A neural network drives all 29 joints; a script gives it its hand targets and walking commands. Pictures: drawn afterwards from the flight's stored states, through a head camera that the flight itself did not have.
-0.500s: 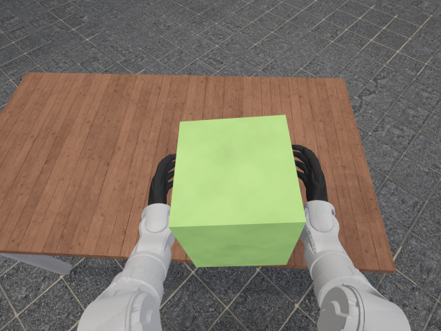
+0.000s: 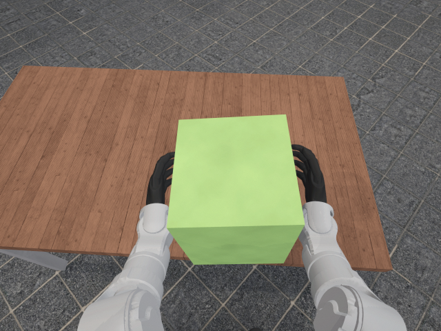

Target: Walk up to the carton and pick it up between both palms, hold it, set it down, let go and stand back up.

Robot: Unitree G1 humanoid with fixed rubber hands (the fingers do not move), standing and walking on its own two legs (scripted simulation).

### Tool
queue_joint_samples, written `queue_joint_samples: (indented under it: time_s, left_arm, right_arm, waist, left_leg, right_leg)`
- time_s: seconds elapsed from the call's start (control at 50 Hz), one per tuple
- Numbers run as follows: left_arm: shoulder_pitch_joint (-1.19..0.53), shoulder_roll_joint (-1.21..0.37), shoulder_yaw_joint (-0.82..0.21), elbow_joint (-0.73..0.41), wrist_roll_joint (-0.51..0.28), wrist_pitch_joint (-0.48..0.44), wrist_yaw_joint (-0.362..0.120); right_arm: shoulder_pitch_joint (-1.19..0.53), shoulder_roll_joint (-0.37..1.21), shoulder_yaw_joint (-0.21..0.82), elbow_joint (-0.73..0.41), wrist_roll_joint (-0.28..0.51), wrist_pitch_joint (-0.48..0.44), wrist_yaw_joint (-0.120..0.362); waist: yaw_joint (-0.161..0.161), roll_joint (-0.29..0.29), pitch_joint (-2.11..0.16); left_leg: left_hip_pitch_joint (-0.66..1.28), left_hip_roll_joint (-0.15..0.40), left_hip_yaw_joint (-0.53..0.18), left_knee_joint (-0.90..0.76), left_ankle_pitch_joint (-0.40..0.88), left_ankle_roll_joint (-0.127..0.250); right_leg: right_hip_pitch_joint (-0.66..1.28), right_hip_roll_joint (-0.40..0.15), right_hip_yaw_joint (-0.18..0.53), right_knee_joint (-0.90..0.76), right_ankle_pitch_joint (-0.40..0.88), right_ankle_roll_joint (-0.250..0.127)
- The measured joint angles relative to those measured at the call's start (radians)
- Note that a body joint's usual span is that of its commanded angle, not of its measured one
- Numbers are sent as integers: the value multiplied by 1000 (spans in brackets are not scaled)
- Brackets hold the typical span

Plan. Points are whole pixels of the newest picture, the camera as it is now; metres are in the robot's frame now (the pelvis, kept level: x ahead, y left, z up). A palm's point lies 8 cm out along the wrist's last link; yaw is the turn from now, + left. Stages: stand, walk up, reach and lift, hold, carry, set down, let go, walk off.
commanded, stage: set down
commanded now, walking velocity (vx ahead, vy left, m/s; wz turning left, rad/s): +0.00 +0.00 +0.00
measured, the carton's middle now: (235, 197) +0.39 -0.01 -0.06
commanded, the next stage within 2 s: none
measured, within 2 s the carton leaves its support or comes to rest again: rests again in 0.14 s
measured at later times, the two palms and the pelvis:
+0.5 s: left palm (161, 194) +0.37 +0.13 -0.02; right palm (315, 194) +0.37 -0.16 -0.02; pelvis +0.01 +0.00 +0.00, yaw +0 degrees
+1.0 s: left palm (163, 192) +0.38 +0.13 -0.03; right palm (315, 195) +0.38 -0.16 -0.02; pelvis +0.00 +0.00 +0.00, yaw -1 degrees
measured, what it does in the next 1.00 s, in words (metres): stands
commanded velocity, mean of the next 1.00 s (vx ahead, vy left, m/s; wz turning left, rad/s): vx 0.00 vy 0.00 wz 0.00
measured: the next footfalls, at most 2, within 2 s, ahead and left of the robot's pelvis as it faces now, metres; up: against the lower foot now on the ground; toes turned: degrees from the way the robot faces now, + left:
none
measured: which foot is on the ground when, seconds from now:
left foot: down 0.00-1.00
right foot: down 0.00-1.00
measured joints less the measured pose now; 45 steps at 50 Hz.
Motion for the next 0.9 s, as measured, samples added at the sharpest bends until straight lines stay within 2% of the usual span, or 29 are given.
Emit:
queue_joint_samples:
  time_s: [0.36,0.62,0.9]
  left_arm:
    - [11,-30,21,-33,49,10,4]
    - [14,-40,38,-51,67,-25,-9]
    - [-6,-35,49,-50,89,-8,-3]
  right_arm:
    - [17,-1,-49,-5,-25,-3,27]
    - [33,5,-49,-22,-25,-33,22]
    - [14,2,-70,1,-30,-17,26]
  waist:
    - [4,-2,0]
    - [6,-4,8]
    - [5,-23,1]
  left_leg:
    - [6,0,7,9,-14,4]
    - [-13,4,-2,15,-12,-1]
    - [-34,6,6,43,-24,0]
  right_leg:
    - [6,0,6,6,-10,2]
    - [-14,4,-3,16,-13,-3]
    - [-37,5,5,42,-22,-4]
